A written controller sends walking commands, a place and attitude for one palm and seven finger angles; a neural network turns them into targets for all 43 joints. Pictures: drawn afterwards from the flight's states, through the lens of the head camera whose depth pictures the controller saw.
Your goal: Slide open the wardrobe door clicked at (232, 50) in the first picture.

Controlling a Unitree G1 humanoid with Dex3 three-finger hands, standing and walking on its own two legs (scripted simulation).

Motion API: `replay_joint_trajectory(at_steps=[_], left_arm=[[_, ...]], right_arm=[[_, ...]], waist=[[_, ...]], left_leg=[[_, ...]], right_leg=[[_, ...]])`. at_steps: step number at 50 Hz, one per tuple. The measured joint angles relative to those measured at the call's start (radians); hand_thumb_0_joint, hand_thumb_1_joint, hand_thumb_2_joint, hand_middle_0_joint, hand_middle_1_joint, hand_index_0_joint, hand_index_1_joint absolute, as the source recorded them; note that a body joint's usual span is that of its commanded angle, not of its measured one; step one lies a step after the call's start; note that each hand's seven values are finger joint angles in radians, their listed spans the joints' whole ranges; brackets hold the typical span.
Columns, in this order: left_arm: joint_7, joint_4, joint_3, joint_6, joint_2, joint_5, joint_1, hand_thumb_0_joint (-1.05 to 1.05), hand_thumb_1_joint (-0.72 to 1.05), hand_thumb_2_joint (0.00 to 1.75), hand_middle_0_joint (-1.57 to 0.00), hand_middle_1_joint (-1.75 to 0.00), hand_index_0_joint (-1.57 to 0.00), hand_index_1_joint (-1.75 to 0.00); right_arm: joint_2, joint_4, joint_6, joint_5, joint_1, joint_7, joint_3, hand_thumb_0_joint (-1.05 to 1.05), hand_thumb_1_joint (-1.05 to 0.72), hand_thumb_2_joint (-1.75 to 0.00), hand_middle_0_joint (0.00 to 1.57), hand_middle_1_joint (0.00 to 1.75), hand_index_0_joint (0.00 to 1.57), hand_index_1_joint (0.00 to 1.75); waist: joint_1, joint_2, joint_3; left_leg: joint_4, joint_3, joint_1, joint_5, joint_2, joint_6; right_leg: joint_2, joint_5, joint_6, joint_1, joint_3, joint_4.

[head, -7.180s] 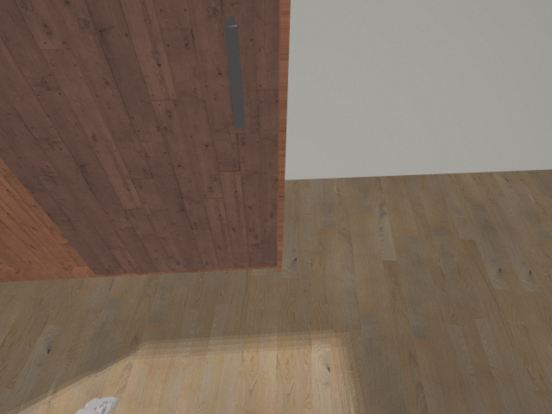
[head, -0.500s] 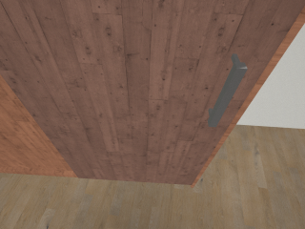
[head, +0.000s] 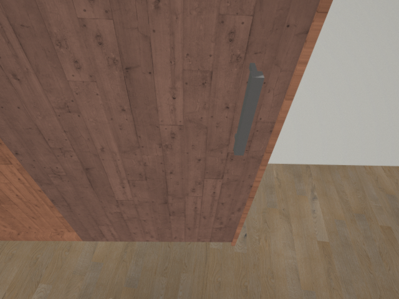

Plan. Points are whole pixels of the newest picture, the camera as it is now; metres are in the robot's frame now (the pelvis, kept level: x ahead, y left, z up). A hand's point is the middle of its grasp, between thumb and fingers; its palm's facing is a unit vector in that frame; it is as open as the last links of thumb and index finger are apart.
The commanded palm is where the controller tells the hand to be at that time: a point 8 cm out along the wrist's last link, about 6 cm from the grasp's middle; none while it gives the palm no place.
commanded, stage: come to a stop and stand still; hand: right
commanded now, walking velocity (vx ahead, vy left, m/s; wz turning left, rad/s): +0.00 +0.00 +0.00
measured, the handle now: (245, 113) +0.48 -0.08 +0.13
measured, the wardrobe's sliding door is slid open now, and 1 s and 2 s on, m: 0.00 0.00 0.00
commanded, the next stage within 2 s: look again from close up in 1.38 s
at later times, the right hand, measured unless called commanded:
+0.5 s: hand out of the picture +0.05 -0.17 -0.16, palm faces -0.02 +0.97 -0.23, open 7.3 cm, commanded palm none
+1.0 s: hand out of the picture +0.06 -0.13 -0.16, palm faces -0.01 +0.98 -0.22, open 7.3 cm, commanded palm none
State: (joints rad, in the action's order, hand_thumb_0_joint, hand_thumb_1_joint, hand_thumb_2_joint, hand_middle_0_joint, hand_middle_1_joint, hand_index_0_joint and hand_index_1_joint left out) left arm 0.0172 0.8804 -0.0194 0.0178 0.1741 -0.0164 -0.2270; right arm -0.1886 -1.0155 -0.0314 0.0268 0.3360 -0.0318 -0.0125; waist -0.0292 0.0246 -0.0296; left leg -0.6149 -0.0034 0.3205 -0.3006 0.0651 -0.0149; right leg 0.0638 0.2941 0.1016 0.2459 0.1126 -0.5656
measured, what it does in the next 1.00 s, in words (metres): shifts its weight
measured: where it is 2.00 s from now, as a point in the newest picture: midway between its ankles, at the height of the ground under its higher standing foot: outside the picture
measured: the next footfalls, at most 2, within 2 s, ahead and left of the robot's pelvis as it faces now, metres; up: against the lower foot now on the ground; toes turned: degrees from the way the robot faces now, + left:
none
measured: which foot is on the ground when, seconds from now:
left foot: down 0.00-1.00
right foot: down 0.00-1.00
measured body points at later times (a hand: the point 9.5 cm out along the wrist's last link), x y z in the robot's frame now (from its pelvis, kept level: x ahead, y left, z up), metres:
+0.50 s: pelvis +0.02 +0.00 +0.01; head +0.03 +0.02 +0.46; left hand +0.00 +0.22 -0.16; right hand +0.05 -0.22 -0.14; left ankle +0.05 +0.15 -0.73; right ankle +0.01 -0.05 -0.73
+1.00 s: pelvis +0.05 +0.05 +0.01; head +0.07 +0.06 +0.46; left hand +0.06 +0.27 -0.15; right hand +0.06 -0.18 -0.14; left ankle +0.05 +0.15 -0.73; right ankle +0.01 -0.05 -0.73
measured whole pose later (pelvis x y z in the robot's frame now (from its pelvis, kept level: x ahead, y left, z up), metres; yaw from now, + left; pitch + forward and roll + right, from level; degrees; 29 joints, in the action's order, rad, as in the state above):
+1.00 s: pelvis +0.05 +0.05 +0.01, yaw +0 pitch -1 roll -1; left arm 0.03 1.10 0.01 -0.02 0.17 -0.01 -0.24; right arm -0.15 -1.11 0.01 0.01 0.25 -0.04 0.02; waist 0.00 0.02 -0.06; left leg -0.46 0.00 0.21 -0.25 -0.01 -0.02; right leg 0.01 0.27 0.03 0.12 0.09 -0.40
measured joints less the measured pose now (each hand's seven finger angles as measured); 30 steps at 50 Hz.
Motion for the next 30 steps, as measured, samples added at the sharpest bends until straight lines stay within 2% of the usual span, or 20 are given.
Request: replay_joint_trajectory(at_steps=[4,11,24,30], left_arm=[[0.0,0.03,0.0,-0.002,0.022,-0.002,-0.023,0.0,0.93,0.9,-0.2,-0.3,-0.2,-0.3],[-0.001,0.094,0.013,-0.013,0.032,-0.003,-0.066,0.0,0.92,0.9,-0.2,-0.3,-0.2,-0.3],[0.006,0.19,0.029,-0.03,0.0,0.0,-0.105,0.01,0.91,0.9,-0.2,-0.3,-0.2,-0.3],[0.009,0.207,0.032,-0.035,-0.013,0.002,-0.087,0.01,0.91,0.9,-0.2,-0.3,-0.2,-0.3]], right_arm=[[0.006,0.0,0.009,-0.001,-0.004,0.001,0.005,0.01,-0.91,-0.9,0.2,0.3,0.2,0.3],[0.018,-0.015,0.019,-0.007,-0.021,0.001,0.018,0.01,-0.91,-0.9,0.2,0.3,0.2,0.3],[0.036,-0.055,0.031,-0.014,-0.085,-0.004,0.025,0.01,-0.92,-0.9,0.2,0.3,0.2,0.3],[0.034,-0.067,0.035,-0.017,-0.097,-0.006,0.026,0.01,-0.92,-0.9,0.2,0.3,0.2,0.3]], waist=[[0.008,0.018,0.002],[0.024,0.02,0.007],[0.047,0.002,-0.013],[0.047,0.0,-0.024]], left_leg=[[0.042,0.033,-0.018,0.063,-0.002,0.01],[0.092,0.053,-0.035,0.082,0.0,0.011],[0.127,0.049,-0.063,0.088,-0.011,0.049],[0.13,0.039,-0.075,0.078,-0.027,0.044]], right_leg=[[0.017,-0.019,0.011,-0.018,0.005,0.036],[0.026,-0.053,0.012,-0.054,0.02,0.115],[0.014,-0.058,-0.008,-0.088,0.014,0.162],[-0.003,-0.045,-0.025,-0.096,0.005,0.156]])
